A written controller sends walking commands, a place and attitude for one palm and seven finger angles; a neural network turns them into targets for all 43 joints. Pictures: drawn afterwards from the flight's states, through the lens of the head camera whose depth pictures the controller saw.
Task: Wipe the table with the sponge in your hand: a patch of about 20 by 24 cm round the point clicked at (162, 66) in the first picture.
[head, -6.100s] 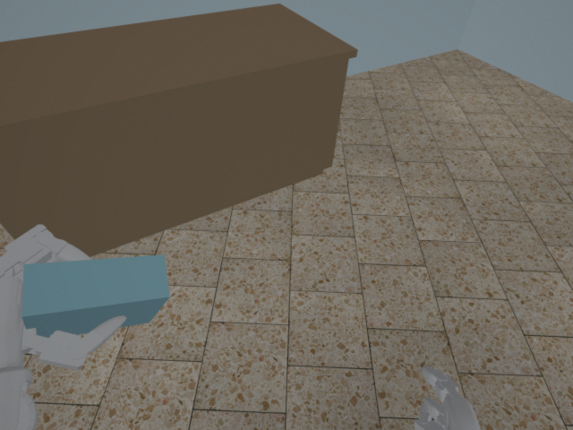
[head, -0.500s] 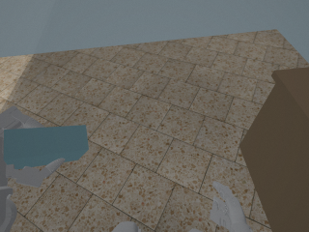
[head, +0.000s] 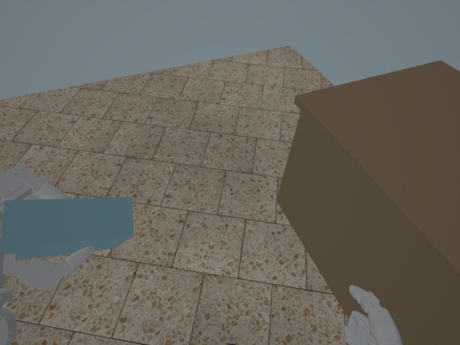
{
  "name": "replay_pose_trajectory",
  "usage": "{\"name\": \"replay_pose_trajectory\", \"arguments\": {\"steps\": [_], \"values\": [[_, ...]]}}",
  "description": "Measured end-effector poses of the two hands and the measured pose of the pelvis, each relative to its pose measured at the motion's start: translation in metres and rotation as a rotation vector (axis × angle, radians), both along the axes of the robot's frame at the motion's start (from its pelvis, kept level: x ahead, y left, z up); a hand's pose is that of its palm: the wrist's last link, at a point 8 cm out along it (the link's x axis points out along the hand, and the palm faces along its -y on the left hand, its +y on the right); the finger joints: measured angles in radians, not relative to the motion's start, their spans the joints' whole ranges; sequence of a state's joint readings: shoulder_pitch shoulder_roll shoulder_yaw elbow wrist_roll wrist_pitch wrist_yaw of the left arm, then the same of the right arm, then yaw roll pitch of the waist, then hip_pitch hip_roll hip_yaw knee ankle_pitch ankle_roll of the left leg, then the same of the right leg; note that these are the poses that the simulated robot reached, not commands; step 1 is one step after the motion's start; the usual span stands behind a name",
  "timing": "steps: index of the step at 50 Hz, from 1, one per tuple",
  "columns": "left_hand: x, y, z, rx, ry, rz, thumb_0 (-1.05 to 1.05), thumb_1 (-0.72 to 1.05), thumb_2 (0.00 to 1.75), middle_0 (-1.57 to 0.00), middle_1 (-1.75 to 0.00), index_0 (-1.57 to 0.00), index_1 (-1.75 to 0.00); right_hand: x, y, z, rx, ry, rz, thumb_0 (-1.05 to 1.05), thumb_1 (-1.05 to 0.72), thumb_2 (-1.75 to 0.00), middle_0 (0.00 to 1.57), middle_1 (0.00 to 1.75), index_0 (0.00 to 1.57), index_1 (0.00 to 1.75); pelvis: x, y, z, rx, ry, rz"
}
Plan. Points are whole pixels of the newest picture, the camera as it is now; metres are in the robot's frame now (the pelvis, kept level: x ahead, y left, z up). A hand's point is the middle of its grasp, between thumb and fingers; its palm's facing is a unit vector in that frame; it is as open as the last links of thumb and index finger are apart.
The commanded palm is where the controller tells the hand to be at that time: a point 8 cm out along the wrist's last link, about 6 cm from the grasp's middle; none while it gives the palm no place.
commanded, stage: turn to face it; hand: left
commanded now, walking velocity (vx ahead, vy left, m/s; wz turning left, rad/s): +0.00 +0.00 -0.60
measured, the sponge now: (89, 227) +0.23 +0.20 +0.16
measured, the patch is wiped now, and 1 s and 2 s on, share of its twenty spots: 0.00 0.00 0.00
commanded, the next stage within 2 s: none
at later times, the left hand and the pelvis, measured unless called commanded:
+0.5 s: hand (168, 240) +0.21 +0.09 +0.18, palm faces +0.02 -0.82 -0.57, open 9.3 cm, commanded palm +0.17 +0.16 +0.18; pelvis -0.07 -0.05 +0.00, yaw -19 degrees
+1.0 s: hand (252, 306) +0.15 +0.00 +0.17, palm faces -0.14 -0.86 -0.50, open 9.3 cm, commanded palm +0.12 +0.07 +0.18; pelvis -0.18 -0.06 -0.02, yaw -36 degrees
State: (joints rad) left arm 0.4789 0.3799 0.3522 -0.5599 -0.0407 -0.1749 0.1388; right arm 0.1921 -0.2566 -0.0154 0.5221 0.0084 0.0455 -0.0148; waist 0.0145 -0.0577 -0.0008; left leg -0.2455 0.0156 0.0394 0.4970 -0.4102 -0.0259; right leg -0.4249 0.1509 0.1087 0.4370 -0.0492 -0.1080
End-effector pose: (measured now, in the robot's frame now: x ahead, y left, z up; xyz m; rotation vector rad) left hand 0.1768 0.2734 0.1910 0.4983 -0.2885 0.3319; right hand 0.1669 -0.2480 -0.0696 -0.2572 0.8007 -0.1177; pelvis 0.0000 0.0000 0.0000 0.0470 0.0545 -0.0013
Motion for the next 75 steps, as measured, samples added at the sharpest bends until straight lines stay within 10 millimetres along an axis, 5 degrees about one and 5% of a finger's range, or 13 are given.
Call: {"name": "replay_pose_trajectory", "arguments": {"steps": [7,11,16,21,30,38,45,51,57,65,75], "values": [[0.002,-0.012,0.001,0.064,0.031,-0.058,0.00,-0.44,1.04,-0.83,-1.37,-0.83,-1.37,-0.043,0.025,-0.017,0.123,-0.009,-0.065,0.01,-0.90,-0.90,0.20,0.30,0.20,0.30,-0.018,-0.003,-0.001,-0.027,-0.040,-0.107],[0.012,-0.038,-0.001,0.074,0.058,-0.087,0.00,-0.44,1.04,-0.83,-1.37,-0.83,-1.37,-0.068,0.025,-0.032,0.194,0.000,-0.096,0.01,-0.90,-0.90,0.21,0.30,0.20,0.30,-0.025,-0.015,-0.004,-0.056,-0.051,-0.175],[0.029,-0.090,-0.006,0.097,0.039,-0.202,0.00,-0.44,1.04,-0.83,-1.37,-0.83,-1.37,-0.102,-0.007,-0.052,0.210,0.033,-0.156,0.01,-0.90,-0.90,0.21,0.30,0.21,0.30,-0.046,-0.038,-0.014,-0.066,-0.069,-0.208],[0.022,-0.124,0.002,0.128,0.070,-0.331,0.00,-0.44,1.04,-0.83,-1.37,-0.83,-1.37,-0.139,-0.056,-0.040,0.130,0.057,-0.293,0.01,-0.90,-0.90,0.21,0.30,0.20,0.30,-0.063,-0.045,-0.006,-0.020,-0.059,-0.285],[0.001,-0.127,0.011,0.115,0.029,-0.380,0.00,-0.44,1.04,-0.83,-1.36,-0.83,-1.37,-0.198,-0.101,-0.007,-0.002,0.028,-0.429,0.01,-0.91,-0.90,0.20,0.30,0.20,0.30,-0.086,-0.045,0.000,0.001,-0.036,-0.386],[-0.014,-0.128,-0.007,0.011,-0.010,-0.417,0.00,-0.44,1.04,-0.83,-1.36,-0.83,-1.36,-0.232,-0.079,0.002,-0.010,-0.049,-0.458,0.01,-0.91,-0.90,0.20,0.30,0.20,0.30,-0.116,-0.034,-0.005,-0.020,-0.065,-0.475],[-0.027,-0.174,0.000,0.038,-0.005,-0.507,0.00,-0.44,1.04,-0.83,-1.36,-0.83,-1.36,-0.269,-0.050,-0.018,0.143,-0.112,-0.492,0.01,-0.90,-0.90,0.20,0.30,0.20,0.30,-0.145,-0.045,-0.005,-0.068,-0.066,-0.583],[-0.040,-0.233,-0.003,0.095,-0.001,-0.630,0.00,-0.44,1.04,-0.83,-1.36,-0.83,-1.36,-0.334,-0.061,-0.049,0.196,-0.040,-0.583,0.01,-0.90,-0.90,0.21,0.30,0.21,0.30,-0.182,-0.058,-0.014,-0.063,-0.066,-0.645],[-0.063,-0.265,0.003,0.138,0.059,-0.761,0.00,-0.44,1.04,-0.83,-1.36,-0.83,-1.36,-0.412,-0.083,-0.038,0.132,0.048,-0.759,0.01,-0.90,-0.90,0.21,0.30,0.20,0.30,-0.204,-0.058,-0.002,-0.022,-0.057,-0.736],[-0.081,-0.270,0.009,0.111,0.001,-0.837,0.00,-0.44,1.04,-0.83,-1.36,-0.83,-1.36,-0.479,-0.095,-0.013,0.020,0.047,-0.874,0.01,-0.91,-0.90,0.20,0.30,0.20,0.30,-0.227,-0.051,-0.001,-0.007,-0.035,-0.824],[-0.113,-0.288,-0.008,0.062,0.025,-0.866,0.00,-0.44,1.04,-0.83,-1.36,-0.83,-1.36,-0.508,-0.066,-0.018,0.065,-0.094,-0.922,0.01,-0.91,-0.90,0.20,0.30,0.20,0.30,-0.265,-0.047,-0.008,-0.049,-0.055,-0.953]]}}
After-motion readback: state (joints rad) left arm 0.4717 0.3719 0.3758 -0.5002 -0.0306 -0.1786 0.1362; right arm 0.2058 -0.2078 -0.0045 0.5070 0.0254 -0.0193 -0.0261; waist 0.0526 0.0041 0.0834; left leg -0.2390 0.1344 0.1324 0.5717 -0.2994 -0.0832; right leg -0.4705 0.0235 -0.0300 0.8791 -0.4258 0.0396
